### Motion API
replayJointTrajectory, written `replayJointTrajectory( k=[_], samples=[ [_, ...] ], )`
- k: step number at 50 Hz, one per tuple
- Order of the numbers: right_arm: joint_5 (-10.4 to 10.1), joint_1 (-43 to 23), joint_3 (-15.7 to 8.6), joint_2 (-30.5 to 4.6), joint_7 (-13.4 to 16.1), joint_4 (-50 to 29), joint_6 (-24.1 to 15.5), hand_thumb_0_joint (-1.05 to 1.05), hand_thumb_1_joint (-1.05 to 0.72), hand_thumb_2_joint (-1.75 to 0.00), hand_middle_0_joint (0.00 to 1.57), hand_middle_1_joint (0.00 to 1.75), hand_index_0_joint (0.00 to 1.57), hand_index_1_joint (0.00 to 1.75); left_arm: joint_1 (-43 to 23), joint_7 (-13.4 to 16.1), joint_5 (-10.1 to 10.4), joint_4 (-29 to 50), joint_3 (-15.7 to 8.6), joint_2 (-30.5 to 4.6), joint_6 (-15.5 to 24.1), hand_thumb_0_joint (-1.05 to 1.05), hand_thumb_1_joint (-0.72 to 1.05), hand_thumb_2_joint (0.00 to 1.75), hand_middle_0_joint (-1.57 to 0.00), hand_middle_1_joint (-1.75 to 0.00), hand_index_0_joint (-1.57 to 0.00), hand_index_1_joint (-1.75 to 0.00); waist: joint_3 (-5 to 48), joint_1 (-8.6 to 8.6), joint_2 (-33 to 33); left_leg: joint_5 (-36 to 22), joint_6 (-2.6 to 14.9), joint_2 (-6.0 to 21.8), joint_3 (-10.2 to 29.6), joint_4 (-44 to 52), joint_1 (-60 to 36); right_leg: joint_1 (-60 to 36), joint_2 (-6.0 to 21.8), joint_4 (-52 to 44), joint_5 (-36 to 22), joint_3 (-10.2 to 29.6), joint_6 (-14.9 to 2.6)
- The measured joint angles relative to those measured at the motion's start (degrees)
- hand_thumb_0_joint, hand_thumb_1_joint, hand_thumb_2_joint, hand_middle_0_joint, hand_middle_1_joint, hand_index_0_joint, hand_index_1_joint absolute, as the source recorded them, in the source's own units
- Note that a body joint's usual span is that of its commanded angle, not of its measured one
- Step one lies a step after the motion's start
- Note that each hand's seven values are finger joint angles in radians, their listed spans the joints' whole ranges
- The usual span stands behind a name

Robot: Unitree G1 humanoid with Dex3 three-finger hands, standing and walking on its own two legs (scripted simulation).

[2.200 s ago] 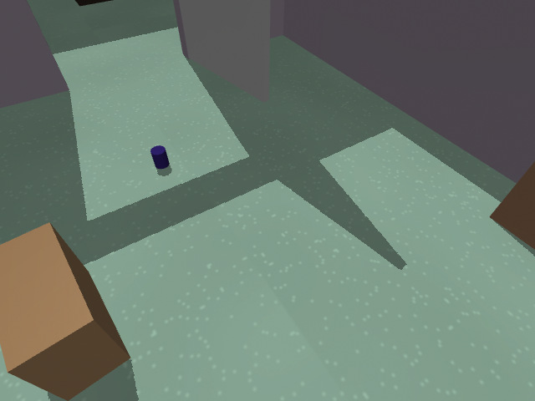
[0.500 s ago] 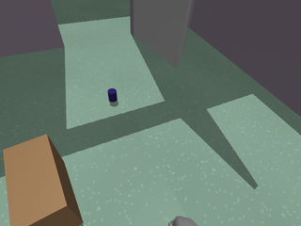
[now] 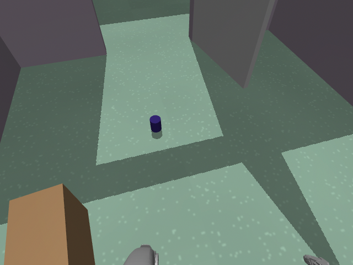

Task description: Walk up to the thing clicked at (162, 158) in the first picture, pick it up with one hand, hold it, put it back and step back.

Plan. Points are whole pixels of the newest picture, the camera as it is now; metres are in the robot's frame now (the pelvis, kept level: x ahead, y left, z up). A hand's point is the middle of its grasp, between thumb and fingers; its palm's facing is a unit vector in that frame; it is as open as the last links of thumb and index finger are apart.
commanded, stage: walk up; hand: left
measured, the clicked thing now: (155, 123) +1.10 +0.20 -0.72
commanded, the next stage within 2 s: none
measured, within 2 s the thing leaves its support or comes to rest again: neither
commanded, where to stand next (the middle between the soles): +0.70 -0.02 m, yaw -1 degrees
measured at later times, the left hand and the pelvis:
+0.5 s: hand (87, 199) +0.31 +0.28 -0.14, palm faces -0.11 -0.92 -0.37, open 7.4 cm; pelvis +0.23 +0.00 -0.01, yaw -2 degrees
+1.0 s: hand (108, 156) +0.47 +0.26 -0.16, palm faces -0.05 -0.93 -0.36, open 7.4 cm; pelvis +0.43 -0.01 -0.02, yaw -1 degrees
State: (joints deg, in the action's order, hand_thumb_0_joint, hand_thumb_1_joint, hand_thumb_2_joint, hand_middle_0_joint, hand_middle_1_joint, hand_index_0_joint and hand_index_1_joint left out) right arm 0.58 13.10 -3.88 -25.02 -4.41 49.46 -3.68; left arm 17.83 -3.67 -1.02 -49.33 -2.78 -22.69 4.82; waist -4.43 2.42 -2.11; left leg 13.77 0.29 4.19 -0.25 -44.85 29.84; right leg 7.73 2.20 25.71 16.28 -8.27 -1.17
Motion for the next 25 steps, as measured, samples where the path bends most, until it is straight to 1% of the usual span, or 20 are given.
replayJointTrajectory(
  k=[3, 5, 6, 7, 8, 10, 12, 15, 19, 22, 25],
  samples=[
    [0.2, -1.0, -0.2, 0.3, -0.5, -0.1, 0.0, 0.01, -0.91, -0.9, 0.2, 0.3, 0.2, 0.3, 1.7, -0.2, -0.1, -0.1, -0.2, -1.3, -0.4, 0.01, 0.9, 0.9, -0.21, -0.3, -0.21, -0.3, 0.1, 0.92, 1.3, -3.7, 0.23, 0.3, -1.4, 8.1, -1.4, -2.4, 0.1, 1.0, 3.3, -0.4, 0.97],
    [0.3, -1.2, -0.4, 0.2, -0.6, -0.2, -0.3, 0.01, -0.91, -0.9, 0.2, 0.3, 0.2, 0.3, 3.0, -0.2, -0.1, -0.3, -0.2, -2.2, -0.9, 0.01, 0.9, 0.9, -0.21, -0.3, -0.21, -0.3, 0.6, 1.21, 2.0, -4.8, 0.81, -0.2, -2.6, 11.8, -4.1, -3.4, 0.7, 3.7, 6.9, -0.4, 1.71],
    [0.6, -1.3, -0.5, 0.1, -0.5, -0.4, -0.7, 0.0, -0.91, -0.9, 0.2, 0.3, 0.2, 0.3, 3.7, -0.1, -0.1, -0.3, -0.1, -2.5, -1.1, 0.01, 0.9, 0.9, -0.21, -0.3, -0.21, -0.3, 0.8, 1.19, 2.6, -6.1, 1.34, -0.9, -3.0, 12.6, -5.4, -3.1, 1.4, 6.8, 9.3, -0.1, 1.42],
    [1.0, -1.7, -0.7, 0.3, -0.1, -0.6, -1.1, 0.0, -0.91, -0.9, 0.2, 0.3, 0.2, 0.3, 3.8, 0.2, 0.1, -0.7, -0.1, -2.7, -1.5, 0.01, 0.9, 0.9, -0.21, -0.3, -0.21, -0.3, 0.5, 1.04, 3.7, -5.7, 1.61, -1.8, -3.8, 10.6, -5.4, -1.5, 2.9, 12.4, 10.9, 0.8, 0.41],
    [1.2, -2.0, -0.7, 0.4, 0.3, -1.0, -1.5, 0.0, -0.91, -0.9, 0.2, 0.3, 0.2, 0.3, 3.5, 0.6, 0.4, -1.3, 0.0, -2.6, -2.0, 0.01, 0.9, 0.9, -0.21, -0.3, -0.21, -0.3, 0.2, 0.72, 4.1, -3.8, 1.76, -2.2, -4.2, 8.3, -5.3, 1.2, 2.7, 19.5, 11.4, 3.1, -0.45],
    [0.1, -1.9, -0.4, 1.2, 0.8, -1.8, -1.7, 0.0, -0.91, -0.9, 0.2, 0.3, 0.2, 0.3, 2.9, 1.0, 0.5, -2.2, 0.5, -2.6, -2.8, 0.01, 0.9, 0.9, -0.21, -0.3, -0.21, -0.3, 0.1, -0.24, 4.5, -1.3, 1.97, -2.3, -4.3, 7.5, -6.8, 7.1, 0.7, 31.8, 10.8, 7.2, -1.55],
    [-0.6, -1.1, 0.4, 2.2, 1.2, -2.1, -1.8, 0.0, -0.91, -0.9, 0.2, 0.3, 0.2, 0.3, 2.4, 1.0, 0.8, -2.5, 0.7, -3.0, -2.9, 0.01, 0.9, 0.9, -0.2, -0.3, -0.2, -0.3, 0.1, -0.8, 5.5, -0.7, 1.84, -2.6, -4.9, 9.8, -9.9, 12.1, 0.4, 36.9, 7.9, 9.0, -1.76],
    [-0.7, 0.7, 1.2, 2.8, 1.4, -2.0, -1.9, 0.0, -0.9, -0.9, 0.2, 0.3, 0.2, 0.3, 1.6, 0.4, 0.8, -2.1, 0.4, -3.2, -2.5, 0.01, 0.9, 0.9, -0.2, -0.3, -0.2, -0.3, 0.3, -1.37, 6.1, -0.4, 1.75, -2.8, -5.4, 13.7, -14.1, 17.5, 2.0, 34.5, 4.9, 9.0, -0.88],
    [-0.4, 3.2, 1.5, 2.4, 1.3, -1.6, -1.9, 0.0, -0.9, -0.9, 0.2, 0.3, 0.2, 0.3, 0.5, -0.7, 0.1, -1.6, 0.0, -3.2, -2.8, 0.01, 0.9, 0.9, -0.2, -0.3, -0.2, -0.3, 0.5, -2.27, 5.6, 1.0, 1.57, -2.8, -5.9, 17.0, -18.5, 21.2, 4.3, 25.9, 1.0, 8.3, 0.5],
    [-0.3, 5.1, 1.1, 1.6, 1.2, -1.2, -1.8, 0.0, -0.9, -0.9, 0.2, 0.3, 0.21, 0.3, -0.5, -1.3, -0.2, -1.7, -0.2, -3.0, -3.0, 0.01, 0.9, 0.9, -0.2, -0.3, -0.2, -0.3, 0.6, -3.17, 4.7, 2.8, 0.81, -2.6, -6.1, 17.9, -21.3, 21.5, 5.1, 18.7, -3.0, 7.7, 0.56],
    [-0.3, 6.7, 0.7, 0.6, 1.3, -0.6, -1.3, 0.0, -0.9, -0.9, 0.2, 0.3, 0.21, 0.3, -1.7, -1.6, -0.2, -1.6, -0.6, -2.9, -2.7, 0.01, 0.9, 0.9, -0.2, -0.3, -0.2, -0.3, 0.9, -3.89, 3.5, 6.0, -0.45, -2.0, -6.0, 16.6, -23.3, 19.6, 4.8, 12.2, -5.6, 6.9, 0.06]
  ],
)
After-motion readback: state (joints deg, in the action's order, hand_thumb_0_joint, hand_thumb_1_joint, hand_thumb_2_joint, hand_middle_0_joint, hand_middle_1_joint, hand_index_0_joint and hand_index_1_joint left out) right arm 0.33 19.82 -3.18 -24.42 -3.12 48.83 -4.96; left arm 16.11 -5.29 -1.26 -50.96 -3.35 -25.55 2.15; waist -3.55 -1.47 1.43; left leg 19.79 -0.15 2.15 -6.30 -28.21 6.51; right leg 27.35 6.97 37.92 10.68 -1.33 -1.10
